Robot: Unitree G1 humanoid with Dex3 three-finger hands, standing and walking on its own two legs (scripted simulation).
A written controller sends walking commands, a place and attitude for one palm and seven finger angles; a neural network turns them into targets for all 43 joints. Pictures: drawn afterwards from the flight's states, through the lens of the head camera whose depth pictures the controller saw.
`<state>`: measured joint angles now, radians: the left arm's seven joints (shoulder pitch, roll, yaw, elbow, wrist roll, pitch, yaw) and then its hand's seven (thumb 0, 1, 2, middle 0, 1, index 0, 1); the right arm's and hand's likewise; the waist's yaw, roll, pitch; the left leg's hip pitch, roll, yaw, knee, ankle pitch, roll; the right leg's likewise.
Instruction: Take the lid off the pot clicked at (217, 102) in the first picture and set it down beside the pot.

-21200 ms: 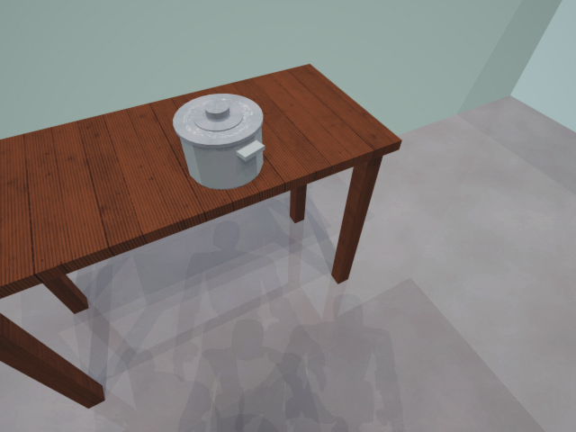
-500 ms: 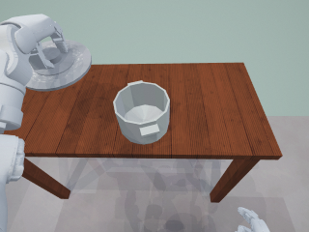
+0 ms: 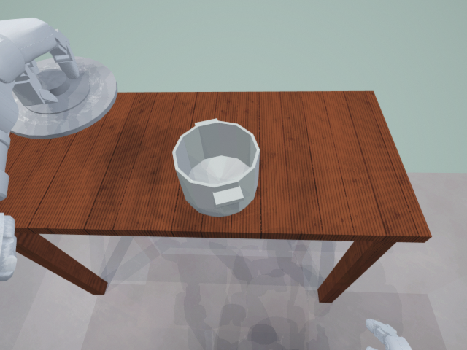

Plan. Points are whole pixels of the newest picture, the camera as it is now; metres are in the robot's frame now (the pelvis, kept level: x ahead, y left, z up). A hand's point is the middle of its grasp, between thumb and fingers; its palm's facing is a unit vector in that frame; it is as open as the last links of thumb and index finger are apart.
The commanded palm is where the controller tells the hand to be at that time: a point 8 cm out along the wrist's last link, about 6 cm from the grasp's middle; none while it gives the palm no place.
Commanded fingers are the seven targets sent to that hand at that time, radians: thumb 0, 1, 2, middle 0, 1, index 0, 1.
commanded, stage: lower the lid onto the table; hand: left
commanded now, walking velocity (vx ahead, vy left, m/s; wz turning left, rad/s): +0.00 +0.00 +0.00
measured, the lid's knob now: (51, 82) +0.47 +0.29 +0.21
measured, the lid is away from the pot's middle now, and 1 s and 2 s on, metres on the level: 0.25 0.24 0.24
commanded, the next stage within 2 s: none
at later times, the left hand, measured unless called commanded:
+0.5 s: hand (56, 99) +0.45 +0.28 +0.20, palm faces -0.31 -0.06 -0.95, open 7.9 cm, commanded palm +0.44 +0.28 +0.27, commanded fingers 0.00 0.60 1.04 -0.89 -1.01 -0.85 -0.98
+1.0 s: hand (61, 118) +0.44 +0.29 +0.16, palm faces -0.35 -0.07 -0.93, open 7.9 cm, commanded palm +0.43 +0.29 +0.24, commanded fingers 0.00 0.60 1.04 -0.89 -1.01 -0.85 -0.98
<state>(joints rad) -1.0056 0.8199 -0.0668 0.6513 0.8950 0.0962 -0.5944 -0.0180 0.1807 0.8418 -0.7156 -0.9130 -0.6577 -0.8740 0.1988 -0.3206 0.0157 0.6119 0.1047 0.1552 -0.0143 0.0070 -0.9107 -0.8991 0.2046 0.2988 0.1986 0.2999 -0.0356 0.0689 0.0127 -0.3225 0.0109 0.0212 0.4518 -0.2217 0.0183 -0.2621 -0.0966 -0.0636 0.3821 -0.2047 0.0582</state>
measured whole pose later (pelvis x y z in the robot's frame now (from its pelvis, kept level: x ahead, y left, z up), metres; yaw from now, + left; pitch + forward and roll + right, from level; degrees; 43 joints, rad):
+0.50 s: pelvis +0.00 +0.00 +0.00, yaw +0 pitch +5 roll -1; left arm -0.98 0.79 -0.06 0.74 0.90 0.07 -0.57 -0.02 0.18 0.84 -0.72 -0.91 -0.65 -0.87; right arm 0.21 -0.31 0.02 0.62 0.10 0.14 -0.02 0.01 -0.91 -0.90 0.21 0.30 0.20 0.30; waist -0.06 0.07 0.02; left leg -0.33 0.02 0.03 0.46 -0.23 0.02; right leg -0.27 -0.09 -0.06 0.39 -0.21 0.06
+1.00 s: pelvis +0.01 +0.00 +0.00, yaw +0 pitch +6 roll -1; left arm -0.86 0.78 -0.02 0.68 0.87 0.02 -0.55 -0.02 0.19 0.84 -0.71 -0.91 -0.65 -0.87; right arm 0.20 -0.31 0.01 0.61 0.10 0.15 -0.01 0.01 -0.91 -0.90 0.21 0.30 0.20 0.30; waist -0.05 0.06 0.02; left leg -0.33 0.01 0.02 0.47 -0.24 0.02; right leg -0.26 -0.09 -0.06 0.39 -0.21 0.06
